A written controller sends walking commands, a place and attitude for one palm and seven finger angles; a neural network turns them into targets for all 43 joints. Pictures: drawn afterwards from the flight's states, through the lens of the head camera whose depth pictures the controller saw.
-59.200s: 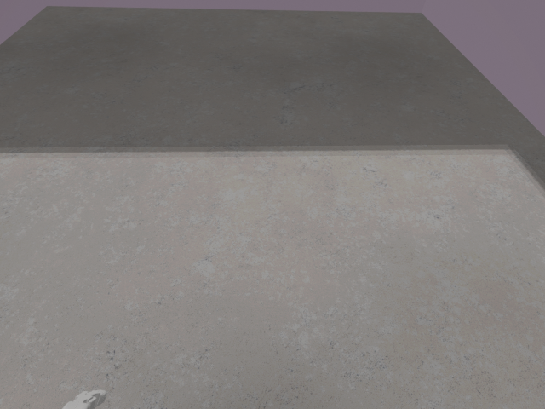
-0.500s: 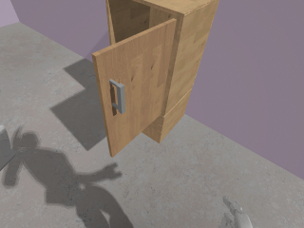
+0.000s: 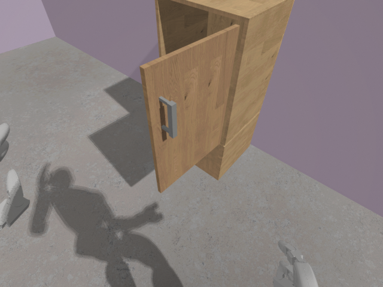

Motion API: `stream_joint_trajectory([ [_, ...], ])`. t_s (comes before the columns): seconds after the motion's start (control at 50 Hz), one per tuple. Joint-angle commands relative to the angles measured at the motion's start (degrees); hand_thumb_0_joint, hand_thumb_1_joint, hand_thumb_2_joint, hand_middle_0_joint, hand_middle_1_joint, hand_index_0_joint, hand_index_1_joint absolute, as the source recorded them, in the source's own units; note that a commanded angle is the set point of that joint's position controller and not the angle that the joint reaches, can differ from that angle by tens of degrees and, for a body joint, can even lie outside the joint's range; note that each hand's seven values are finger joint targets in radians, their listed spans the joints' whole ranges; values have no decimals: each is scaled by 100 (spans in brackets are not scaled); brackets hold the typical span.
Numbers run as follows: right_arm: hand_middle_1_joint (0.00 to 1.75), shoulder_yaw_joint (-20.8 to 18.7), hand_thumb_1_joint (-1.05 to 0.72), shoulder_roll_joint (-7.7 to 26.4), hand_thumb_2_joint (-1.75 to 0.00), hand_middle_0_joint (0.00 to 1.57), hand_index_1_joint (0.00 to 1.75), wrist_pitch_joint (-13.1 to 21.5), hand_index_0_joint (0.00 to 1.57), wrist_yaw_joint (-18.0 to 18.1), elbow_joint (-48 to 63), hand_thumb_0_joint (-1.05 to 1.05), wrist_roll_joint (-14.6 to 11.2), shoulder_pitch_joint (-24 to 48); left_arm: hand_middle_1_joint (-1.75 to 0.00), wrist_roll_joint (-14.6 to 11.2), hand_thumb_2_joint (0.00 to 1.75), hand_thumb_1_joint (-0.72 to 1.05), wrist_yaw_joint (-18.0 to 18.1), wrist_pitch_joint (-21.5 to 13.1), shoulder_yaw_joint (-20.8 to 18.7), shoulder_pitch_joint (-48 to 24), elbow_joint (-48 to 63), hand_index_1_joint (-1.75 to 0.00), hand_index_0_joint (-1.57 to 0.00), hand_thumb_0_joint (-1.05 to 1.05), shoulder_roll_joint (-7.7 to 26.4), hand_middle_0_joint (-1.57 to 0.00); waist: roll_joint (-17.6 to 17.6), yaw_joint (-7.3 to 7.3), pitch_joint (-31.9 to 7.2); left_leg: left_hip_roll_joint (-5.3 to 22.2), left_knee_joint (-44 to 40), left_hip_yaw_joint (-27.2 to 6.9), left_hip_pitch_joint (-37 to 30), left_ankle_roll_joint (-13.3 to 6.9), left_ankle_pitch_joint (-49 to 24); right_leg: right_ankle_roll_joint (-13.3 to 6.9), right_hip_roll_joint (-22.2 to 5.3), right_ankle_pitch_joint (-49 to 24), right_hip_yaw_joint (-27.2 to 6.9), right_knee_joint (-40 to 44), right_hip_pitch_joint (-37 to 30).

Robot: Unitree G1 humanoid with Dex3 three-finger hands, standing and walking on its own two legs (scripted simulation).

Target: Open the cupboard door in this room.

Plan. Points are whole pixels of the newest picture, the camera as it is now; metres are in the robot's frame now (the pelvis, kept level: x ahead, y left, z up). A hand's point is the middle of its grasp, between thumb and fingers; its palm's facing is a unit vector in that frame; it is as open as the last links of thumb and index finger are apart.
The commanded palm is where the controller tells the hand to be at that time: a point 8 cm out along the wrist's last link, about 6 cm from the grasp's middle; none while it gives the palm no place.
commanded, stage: stop stepping back and stand still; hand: left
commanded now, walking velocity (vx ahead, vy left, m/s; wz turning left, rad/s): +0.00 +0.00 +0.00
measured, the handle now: (168, 117) +0.58 +0.11 +0.01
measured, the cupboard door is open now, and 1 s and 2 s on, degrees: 87 87 87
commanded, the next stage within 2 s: let the arm hang, fingers relaxed in 0.38 s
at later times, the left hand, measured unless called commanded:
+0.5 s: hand (12, 214) +0.19 +0.28 +0.15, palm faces +0.39 -0.78 -0.49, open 7.4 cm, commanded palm none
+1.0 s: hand out of the picture -0.09 +0.18 -0.17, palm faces +0.09 -0.97 -0.21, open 7.2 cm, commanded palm none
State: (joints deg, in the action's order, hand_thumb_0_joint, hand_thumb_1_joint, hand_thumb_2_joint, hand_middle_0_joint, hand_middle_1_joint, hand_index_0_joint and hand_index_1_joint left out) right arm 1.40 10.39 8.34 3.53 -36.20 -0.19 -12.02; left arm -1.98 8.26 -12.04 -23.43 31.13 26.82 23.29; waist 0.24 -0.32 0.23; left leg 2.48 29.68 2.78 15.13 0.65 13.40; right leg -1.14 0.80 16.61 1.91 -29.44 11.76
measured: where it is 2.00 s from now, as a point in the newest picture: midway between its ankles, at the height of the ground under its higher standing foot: outside the picture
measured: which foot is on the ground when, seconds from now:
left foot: down 0.00-1.00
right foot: down 0.00-1.00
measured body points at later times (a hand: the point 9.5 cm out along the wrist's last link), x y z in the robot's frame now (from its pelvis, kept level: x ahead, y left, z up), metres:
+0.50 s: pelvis -0.01 +0.02 +0.01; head +0.00 +0.02 +0.46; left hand +0.16 +0.32 +0.18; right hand +0.15 -0.22 -0.08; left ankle +0.03 +0.13 -0.74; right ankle -0.01 -0.10 -0.74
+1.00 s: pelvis -0.02 +0.00 +0.00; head +0.00 +0.00 +0.45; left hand -0.09 +0.23 -0.15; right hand -0.05 -0.22 -0.16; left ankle +0.03 +0.13 -0.74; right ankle -0.01 -0.10 -0.74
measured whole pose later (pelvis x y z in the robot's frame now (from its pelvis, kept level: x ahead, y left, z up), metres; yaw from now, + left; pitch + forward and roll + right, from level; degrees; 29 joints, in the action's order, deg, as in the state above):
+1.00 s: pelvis -0.02 +0.00 +0.00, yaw +3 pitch -1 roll -1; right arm 0.0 9.1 -2.8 1.1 -63.8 1.2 -18.1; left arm 0.3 0.8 1.5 -1.2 19.7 -65.7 10.1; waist -0.9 0.2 4.5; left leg 1.2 26.6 0.0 16.6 0.2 9.0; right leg -1.2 -0.1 13.2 4.8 -26.2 12.0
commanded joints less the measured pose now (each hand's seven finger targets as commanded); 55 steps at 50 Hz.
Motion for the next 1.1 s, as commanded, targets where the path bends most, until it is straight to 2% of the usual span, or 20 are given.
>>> stream_joint_trajectory([
  [0.0, 30, -304, -90, 770, -90, 20, 30, 223, 20, 67, 820, 0, 17, 422, -30, -48, 90, 90, 138, -269, -701, -125, 887, -30, -20, 0, 916, -20, -271, -12, -272, 223, -614, -317, -83, -158, -238, 54, -355, -824, -608, 793, 27],
  [0.1, 30, -291, -90, 771, -90, 20, 30, 189, 20, 98, 859, 0, 30, 470, -30, -31, 90, 90, 127, -193, -575, -414, 998, -30, -20, 0, 885, -20, -287, -15, -286, 194, -811, -338, -214, -130, -93, 106, -272, -632, -499, 961, 48],
  [0.18, 30, -299, -90, 787, -90, 20, 30, 202, 20, 129, 888, 0, 23, 505, -30, -4, 90, 90, 147, -161, -572, -531, 1153, -30, -20, 0, 953, -20, -497, 9, -329, 175, -1000, -360, -204, -108, -116, 149, -203, -667, -342, 959, -109],
  [0.24, 30, -298, -90, 790, -90, 20, 30, 212, 20, 131, 918, 0, 17, 490, -30, 2, 90, 90, 163, -165, -565, -382, 1254, -30, -20, 0, 912, -20, -603, 30, -461, 194, -1109, -424, -174, -107, -320, 174, -148, -848, -195, 829, -352],
  [0.28, 30, -322, -90, 798, -90, 20, 30, 235, 20, 141, 923, 0, 20, 502, -30, -6, 90, 90, 177, -181, -685, -239, 1315, -30, -20, 0, 1026, -20, -685, 55, -546, 189, -1154, -441, -198, -94, -433, 176, -134, -901, -142, 804, -439],
  [0.44, 30, -347, -90, 818, -90, 20, 30, 195, 20, 131, 901, 0, 11, 467, -30, -41, 90, 90, 171, -219, -647, 59, 1022, -30, -20, 0, 910, -20, -480, 34, -395, 165, -1099, -382, -132, -59, -378, 173, -177, -859, -184, 1004, -331],
  [0.46, 30, -612, -90, 1914, -90, 20, 30, 337, 20, -404, -549, 0, -21, 823, -30, 430, 90, 90, -667, 627, 1767, -540, -3433, -30, -20, 0, -53, -20, -586, -200, 26, 398, -204, -680, 551, -196, -1409, -1, -633, -1465, 10, 134, 293],
  [0.48, 30, -652, -90, 1589, -90, 20, 30, -28, 20, -393, -606, 0, -17, 346, -30, 386, 90, 90, -797, 1021, 1681, -569, -3637, -30, -20, 0, -154, -20, -325, -81, -373, 435, -184, -499, 57, -116, -1947, -39, -646, -1337, -299, 298, 366],
  [0.5, 30, -596, -90, 1525, -90, 20, 30, -177, 20, -379, -605, 0, 32, 185, -30, 366, 90, 90, -818, 1088, 1703, -705, -3812, -30, -20, 0, -192, -20, -136, -75, -567, 550, -224, -708, 107, -250, -1533, -90, -569, -764, -172, 176, 377],
  [0.54, 30, -479, -90, 1558, -90, 20, 30, -397, 20, -367, -616, 0, 96, 346, -30, 397, 90, 90, -840, 1107, 1770, -1059, -4409, -30, -20, 0, -74, -20, 447, -1, -375, 552, -414, -948, 480, -398, -855, -112, -474, -314, -173, 128, 262],
  [0.58, 30, -435, -90, 1505, -90, 20, 30, -535, 20, -379, -783, 0, 145, 390, -30, 403, 90, 90, -828, 1108, 1828, -1399, -5178, -30, -20, 0, 22, -20, 961, 7, -310, 380, -341, -879, 385, -360, -589, -194, -626, -232, -386, 326, 336],
  [0.62, 30, -346, -90, 1268, -90, 20, 30, -689, 20, -376, -1044, 0, 186, 321, -30, 374, 90, 90, -789, 1171, 1958, -1672, -5980, -30, -20, 0, -52, -20, 723, -57, -218, 200, -286, -705, 169, -279, -551, -243, -783, -171, -542, 531, 473],
  [0.7, 30, -233, -90, 1007, -90, 20, 30, -844, 20, -328, -1489, 0, 212, 255, -30, 321, 90, 90, -733, 1235, 2114, -1737, -7277, -30, -20, 0, -224, -20, -452, -7, -33, 264, -778, -757, 180, -230, -208, -136, -630, 65, -460, 601, 268],
  [0.74, 30, -217, -90, 886, -90, 20, 30, -857, 20, -289, -1721, 0, 192, 159, -30, 296, 90, 90, -722, 1213, 2131, -1601, -7787, -30, -20, 0, -300, -20, -705, 19, -83, 230, -857, -710, 136, -205, -24, -154, -635, 6, -473, 708, 101],
  [0.8, 30, -245, -90, 709, -90, 20, 30, -891, 20, -230, -2002, 0, 184, -125, -30, 281, 90, 90, -709, 1195, 2098, -1443, -8314, -30, -20, 0, -490, -20, -827, 5, -34, 232, -860, -682, 56, -198, 165, -193, -647, 46, -439, 922, 76],
  [0.86, 30, -260, -90, 591, -90, 20, 30, -930, 20, -202, -2261, 0, 173, -408, -30, 262, 90, 90, -710, 1195, 2129, -1342, -8672, -30, -20, 0, -588, -20, -728, -28, 147, 219, -942, -702, 75, -190, 488, -204, -625, 326, -425, 1061, 221],
  [0.88, 30, -281, -90, 589, -90, 20, 30, -941, 20, -190, -2289, 0, 161, -502, -30, 260, 90, 90, -703, 1189, 2130, -1285, -8759, -30, -20, 0, -622, -20, -420, -21, 199, 241, -922, -707, 20, -204, 454, -198, -609, 358, -371, 1101, 266],
  [0.9, 30, -285, -90, 535, -90, 20, 30, -943, 20, -184, -2367, 0, 161, -594, -30, 260, 90, 90, -701, 1198, 2143, -1276, -8854, -30, -20, 0, -685, -20, -308, -43, 257, 244, -930, -704, 10, -212, 440, -195, -625, 403, -345, 1108, 322],
  [1.02, 30, -279, -90, 284, -90, 20, 30, -952, 20, -166, -2613, 0, 153, -948, -30, 248, 90, 90, -655, 1187, 2162, -1063, -9125, -30, -20, 0, -852, -20, 153, -53, 361, 206, -784, -567, -166, -224, 65, -208, -672, 438, -346, 1167, 462],
  [1.08, 30, -272, -90, 198, -90, 20, 30, -963, 20, -167, -2675, 0, 148, -999, -30, 247, 90, 90, -631, 1184, 2152, -985, -9161, -30, -20, 0, -899, -20, 95, -41, 479, 169, -716, -488, -178, -214, -5, -218, -693, 581, -381, 1227, 583],
])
